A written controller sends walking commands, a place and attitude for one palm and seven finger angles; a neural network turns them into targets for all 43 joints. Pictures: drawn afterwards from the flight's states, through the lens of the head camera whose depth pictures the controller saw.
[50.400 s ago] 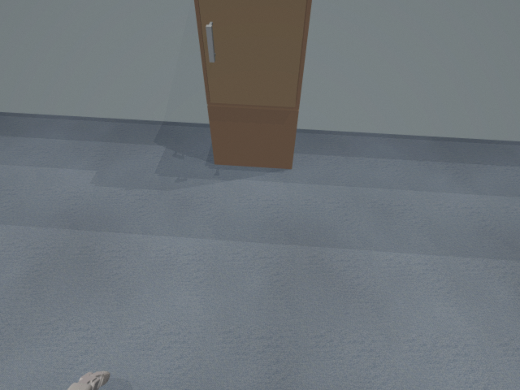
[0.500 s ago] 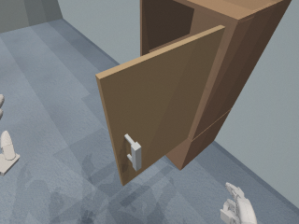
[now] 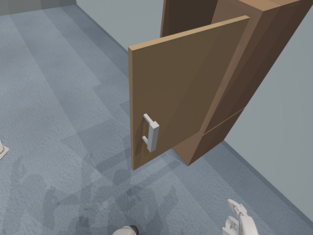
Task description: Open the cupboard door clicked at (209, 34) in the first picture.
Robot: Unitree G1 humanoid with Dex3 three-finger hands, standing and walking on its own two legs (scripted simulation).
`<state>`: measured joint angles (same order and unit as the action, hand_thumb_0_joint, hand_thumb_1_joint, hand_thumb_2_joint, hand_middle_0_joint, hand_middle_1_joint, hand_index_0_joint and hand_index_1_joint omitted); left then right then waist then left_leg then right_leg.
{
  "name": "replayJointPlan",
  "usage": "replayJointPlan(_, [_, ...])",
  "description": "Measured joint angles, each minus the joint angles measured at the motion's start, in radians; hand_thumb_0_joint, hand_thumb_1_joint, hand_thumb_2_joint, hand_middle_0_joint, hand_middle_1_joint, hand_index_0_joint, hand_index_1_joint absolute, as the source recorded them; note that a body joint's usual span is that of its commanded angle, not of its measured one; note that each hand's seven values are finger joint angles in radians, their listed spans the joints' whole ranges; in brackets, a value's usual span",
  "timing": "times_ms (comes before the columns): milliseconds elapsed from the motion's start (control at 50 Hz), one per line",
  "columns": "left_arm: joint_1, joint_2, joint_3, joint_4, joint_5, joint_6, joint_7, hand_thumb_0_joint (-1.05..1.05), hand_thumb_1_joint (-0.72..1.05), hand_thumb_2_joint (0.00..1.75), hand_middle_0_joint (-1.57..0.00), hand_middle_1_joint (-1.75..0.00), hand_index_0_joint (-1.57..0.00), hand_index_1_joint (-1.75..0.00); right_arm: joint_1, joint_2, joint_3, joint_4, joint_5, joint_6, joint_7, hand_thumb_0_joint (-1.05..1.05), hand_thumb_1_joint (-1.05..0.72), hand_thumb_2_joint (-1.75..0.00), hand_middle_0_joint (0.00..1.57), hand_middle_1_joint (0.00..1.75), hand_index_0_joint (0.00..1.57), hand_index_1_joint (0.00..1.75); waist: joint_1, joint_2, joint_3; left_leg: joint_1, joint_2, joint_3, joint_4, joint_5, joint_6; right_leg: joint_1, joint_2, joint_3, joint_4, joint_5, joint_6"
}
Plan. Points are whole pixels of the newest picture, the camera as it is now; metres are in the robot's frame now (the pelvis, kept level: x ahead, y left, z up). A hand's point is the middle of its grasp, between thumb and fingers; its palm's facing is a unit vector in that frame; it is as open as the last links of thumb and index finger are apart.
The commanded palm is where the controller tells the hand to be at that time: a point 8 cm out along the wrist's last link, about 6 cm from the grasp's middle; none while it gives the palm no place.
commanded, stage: step back with the hand held close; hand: left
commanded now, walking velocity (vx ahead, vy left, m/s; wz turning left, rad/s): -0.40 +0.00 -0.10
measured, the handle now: (149, 133) +0.43 +0.05 -0.04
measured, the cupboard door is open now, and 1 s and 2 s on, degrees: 88 88 88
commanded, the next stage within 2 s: stop stepping back and stand still in 0.06 s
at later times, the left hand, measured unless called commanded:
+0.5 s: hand (29, 189) +0.16 +0.22 +0.18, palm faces +0.32 -0.82 -0.48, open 7.4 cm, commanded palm +0.08 +0.26 +0.19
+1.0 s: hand (3, 222) +0.11 +0.23 +0.17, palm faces +0.33 -0.82 -0.47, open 7.4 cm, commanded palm +0.05 +0.28 +0.19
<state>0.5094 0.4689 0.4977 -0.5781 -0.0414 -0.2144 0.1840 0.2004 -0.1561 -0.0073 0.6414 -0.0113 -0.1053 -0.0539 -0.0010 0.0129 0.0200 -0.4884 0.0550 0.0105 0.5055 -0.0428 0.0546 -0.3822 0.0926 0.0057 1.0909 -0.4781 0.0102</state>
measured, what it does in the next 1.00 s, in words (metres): walks backwards: right foot, then left foot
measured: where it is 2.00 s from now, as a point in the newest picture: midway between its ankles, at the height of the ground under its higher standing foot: outside the picture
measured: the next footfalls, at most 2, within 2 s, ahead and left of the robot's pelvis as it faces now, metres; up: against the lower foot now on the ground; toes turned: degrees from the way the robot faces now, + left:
right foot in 0.16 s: -0.18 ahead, -0.12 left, +0.00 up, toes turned -5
left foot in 0.32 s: +0.06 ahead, +0.05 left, +0.00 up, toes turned -3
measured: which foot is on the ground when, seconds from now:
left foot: down 0.00-0.18, up 0.20-0.30, down 0.32-0.54, up 0.56-0.76, down 0.78-1.00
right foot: up 0.00-0.14, down 0.16-0.34, up 0.36-0.50, down 0.52-1.00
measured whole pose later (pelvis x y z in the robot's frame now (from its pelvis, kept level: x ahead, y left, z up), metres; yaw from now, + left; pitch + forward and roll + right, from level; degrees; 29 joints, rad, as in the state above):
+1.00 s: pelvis -0.11 -0.01 +0.01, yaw -5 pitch -1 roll +0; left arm 0.54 0.41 0.40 -0.47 -0.03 -0.21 0.15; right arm 0.18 -0.18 0.02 0.62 0.00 -0.14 -0.07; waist -0.01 -0.01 0.02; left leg -0.24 0.05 0.07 0.52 -0.25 -0.01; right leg -0.23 0.00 -0.07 0.52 -0.27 -0.02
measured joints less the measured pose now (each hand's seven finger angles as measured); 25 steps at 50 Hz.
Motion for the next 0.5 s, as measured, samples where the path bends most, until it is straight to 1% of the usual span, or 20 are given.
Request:
replayJointPlan(60, [0.013,-0.026,-0.018,-0.005,-0.017,0.011,0.000,0.01,0.89,0.90,-0.21,-0.30,-0.21,-0.30,-0.018,0.014,0.014,0.001,-0.004,-0.019,0.010,0.01,-0.90,-0.90,0.20,0.30,0.21,0.30,0.013,-0.006,-0.035,-0.014,0.013,0.020,-0.095,0.073,-0.012,0.126,-0.013,-0.026,-0.168,-0.051,-0.012])
replayJointPlan(100, [0.004,-0.039,-0.042,-0.001,-0.027,0.017,-0.008,0.01,0.89,0.90,-0.21,-0.30,-0.21,-0.30,-0.039,0.017,0.022,-0.002,-0.011,-0.029,0.016,0.01,-0.90,-0.90,0.20,0.30,0.21,0.30,0.018,-0.010,-0.046,-0.030,0.016,0.031,-0.155,0.125,-0.023,0.210,-0.014,-0.041,-0.336,-0.074,-0.027])
replayJointPlan(140, [-0.001,-0.030,-0.049,-0.006,-0.033,0.016,-0.018,0.01,0.89,0.90,-0.21,-0.30,-0.21,-0.30,-0.068,0.019,0.028,-0.013,-0.015,-0.031,0.023,0.01,-0.90,-0.90,0.20,0.30,0.21,0.30,0.028,-0.030,-0.045,-0.059,0.014,0.057,-0.181,0.163,-0.037,0.291,-0.028,-0.045,-0.551,-0.024,-0.050])
replayJointPlan(160, [0.002,-0.012,-0.038,-0.017,-0.035,0.010,-0.022,0.01,0.89,0.90,-0.21,-0.30,-0.21,-0.30,-0.088,0.024,0.033,-0.022,-0.014,-0.028,0.025,0.01,-0.90,-0.90,0.20,0.30,0.21,0.30,0.041,-0.065,-0.039,-0.091,0.004,0.086,-0.149,0.146,-0.048,0.316,-0.056,-0.016,-0.647,0.021,-0.062])
replayJointPlan(180, [-0.009,-0.016,-0.048,-0.015,-0.032,-0.001,-0.030,0.01,0.89,0.90,-0.21,-0.30,-0.21,-0.30,-0.110,0.015,0.033,-0.015,-0.011,-0.023,0.022,0.01,-0.90,-0.90,0.20,0.30,0.21,0.30,0.048,-0.053,-0.019,-0.125,0.013,0.073,-0.077,0.066,-0.061,0.311,-0.047,-0.004,-0.656,0.020,-0.057])
replayJointPlan(200, [-0.016,-0.021,-0.066,-0.011,-0.028,-0.007,-0.038,0.01,0.89,0.90,-0.21,-0.30,-0.21,-0.30,-0.119,0.005,0.033,-0.001,-0.010,-0.014,0.017,0.01,-0.90,-0.90,0.20,0.30,0.21,0.30,0.045,-0.035,0.001,-0.148,0.014,0.046,0.014,-0.052,-0.070,0.313,-0.033,-0.005,-0.642,0.017,-0.052])
replayJointPlan(220, [-0.011,-0.013,-0.076,-0.009,-0.020,-0.012,-0.045,0.01,0.89,0.90,-0.21,-0.30,-0.21,-0.30,-0.113,-0.001,0.034,0.013,-0.012,-0.007,0.012,0.01,-0.90,-0.90,0.20,0.30,0.21,0.30,0.043,-0.034,0.008,-0.155,0.004,0.037,0.103,-0.144,-0.075,0.320,-0.033,-0.002,-0.635,0.016,-0.048])
replayJointPlan(240, [0.004,0.000,-0.078,-0.010,-0.015,-0.014,-0.050,0.01,0.89,0.90,-0.21,-0.30,-0.21,-0.30,-0.096,-0.002,0.037,0.022,-0.008,0.000,0.009,0.01,-0.90,-0.90,0.20,0.30,0.21,0.30,0.039,-0.048,0.003,-0.149,-0.016,0.036,0.172,-0.194,-0.076,0.327,-0.042,0.004,-0.633,0.016,-0.044])
replayJointPlan(260, [0.025,0.014,-0.071,-0.015,-0.011,-0.010,-0.054,0.01,0.89,0.90,-0.22,-0.30,-0.21,-0.30,-0.072,-0.003,0.041,0.021,0.001,0.011,0.006,0.01,-0.90,-0.90,0.20,0.30,0.21,0.30,0.034,-0.066,-0.008,-0.127,-0.035,0.044,0.205,-0.206,-0.071,0.330,-0.055,0.009,-0.626,0.015,-0.041])
replayJointPlan(280, [0.050,0.022,-0.059,-0.022,-0.010,-0.003,-0.055,0.01,0.89,0.90,-0.22,-0.30,-0.21,-0.30,-0.048,-0.007,0.045,0.017,0.007,0.020,0.001,0.01,-0.90,-0.90,0.20,0.30,0.21,0.30,0.026,-0.080,-0.020,-0.089,-0.049,0.056,0.202,-0.185,-0.063,0.331,-0.064,0.009,-0.613,0.015,-0.039])
replayJointPlan(300, [0.073,0.025,-0.048,-0.025,-0.011,0.003,-0.054,0.01,0.88,0.90,-0.22,-0.30,-0.22,-0.30,-0.026,-0.016,0.049,0.012,0.011,0.025,-0.005,0.01,-0.90,-0.90,0.20,0.30,0.21,0.30,0.015,-0.084,-0.034,-0.035,-0.060,0.065,0.170,-0.132,-0.052,0.329,-0.069,-0.001,-0.589,0.016,-0.035])
replayJointPlan(320, [0.091,0.022,-0.039,-0.024,-0.016,0.011,-0.052,0.01,0.88,0.90,-0.22,-0.30,-0.22,-0.30,-0.007,-0.032,0.048,0.007,0.015,0.025,-0.011,0.01,-0.90,-0.90,0.20,0.30,0.21,0.30,0.006,-0.072,-0.048,0.024,-0.061,0.067,0.117,-0.075,-0.032,0.316,-0.067,-0.021,-0.546,0.019,-0.025])
replayJointPlan(340, [0.092,0.019,-0.033,-0.013,-0.021,0.019,-0.050,0.01,0.88,0.90,-0.22,-0.30,-0.22,-0.30,0.003,-0.044,0.041,0.007,0.017,0.022,-0.017,0.01,-0.90,-0.90,0.20,0.30,0.21,0.30,-0.008,-0.062,-0.054,0.056,-0.063,0.064,0.080,-0.109,-0.009,0.291,-0.070,-0.039,-0.480,0.025,-0.012])
replayJointPlan(360, [0.077,0.019,-0.030,0.007,-0.026,0.026,-0.047,0.01,0.88,0.90,-0.22,-0.30,-0.22,-0.30,0.005,-0.050,0.031,0.009,0.019,0.018,-0.020,0.01,-0.90,-0.90,0.20,0.30,0.21,0.30,-0.018,-0.065,-0.051,0.070,-0.070,0.068,0.069,-0.130,0.005,0.257,-0.077,-0.036,-0.402,0.033,0.002])
replayJointPlan(380, [0.052,0.018,-0.031,0.034,-0.027,0.032,-0.044,0.01,0.88,0.90,-0.22,-0.30,-0.22,-0.30,0.007,-0.056,0.022,0.010,0.019,0.011,-0.020,0.01,-0.90,-0.90,0.20,0.30,0.21,0.30,-0.023,-0.068,-0.044,0.081,-0.075,0.073,0.059,-0.132,0.011,0.221,-0.076,-0.019,-0.332,-0.001,0.012])
replayJointPlan(400, [0.026,0.015,-0.035,0.061,-0.025,0.038,-0.041,0.01,0.88,0.90,-0.22,-0.30,-0.22,-0.30,0.008,-0.061,0.015,0.010,0.017,0.001,-0.019,0.01,-0.90,-0.90,0.20,0.30,0.21,0.30,-0.028,-0.067,-0.037,0.091,-0.078,0.074,0.045,-0.122,0.013,0.188,-0.072,-0.009,-0.289,-0.039,0.012])
replayJointPlan(440, [-0.009,0.008,-0.037,0.102,-0.021,0.049,-0.036,0.01,0.89,0.90,-0.22,-0.30,-0.22,-0.30,0.012,-0.069,0.009,0.007,0.010,-0.015,-0.020,0.01,-0.90,-0.90,0.20,0.30,0.20,0.30,-0.042,-0.061,-0.023,0.113,-0.081,0.070,0.002,-0.084,0.009,0.146,-0.073,-0.017,-0.288,-0.067,0.002])
replayJointPlan(500, [0.009,-0.001,-0.038,0.112,-0.016,0.056,-0.030,0.01,0.89,0.90,-0.22,-0.30,-0.21,-0.30,0.031,-0.069,0.005,-0.019,0.008,-0.019,-0.021,0.01,-0.90,-0.90,0.20,0.30,0.20,0.30,-0.064,-0.050,-0.012,0.125,-0.084,0.058,-0.040,-0.054,-0.005,0.148,-0.077,-0.059,-0.435,-0.034,-0.018])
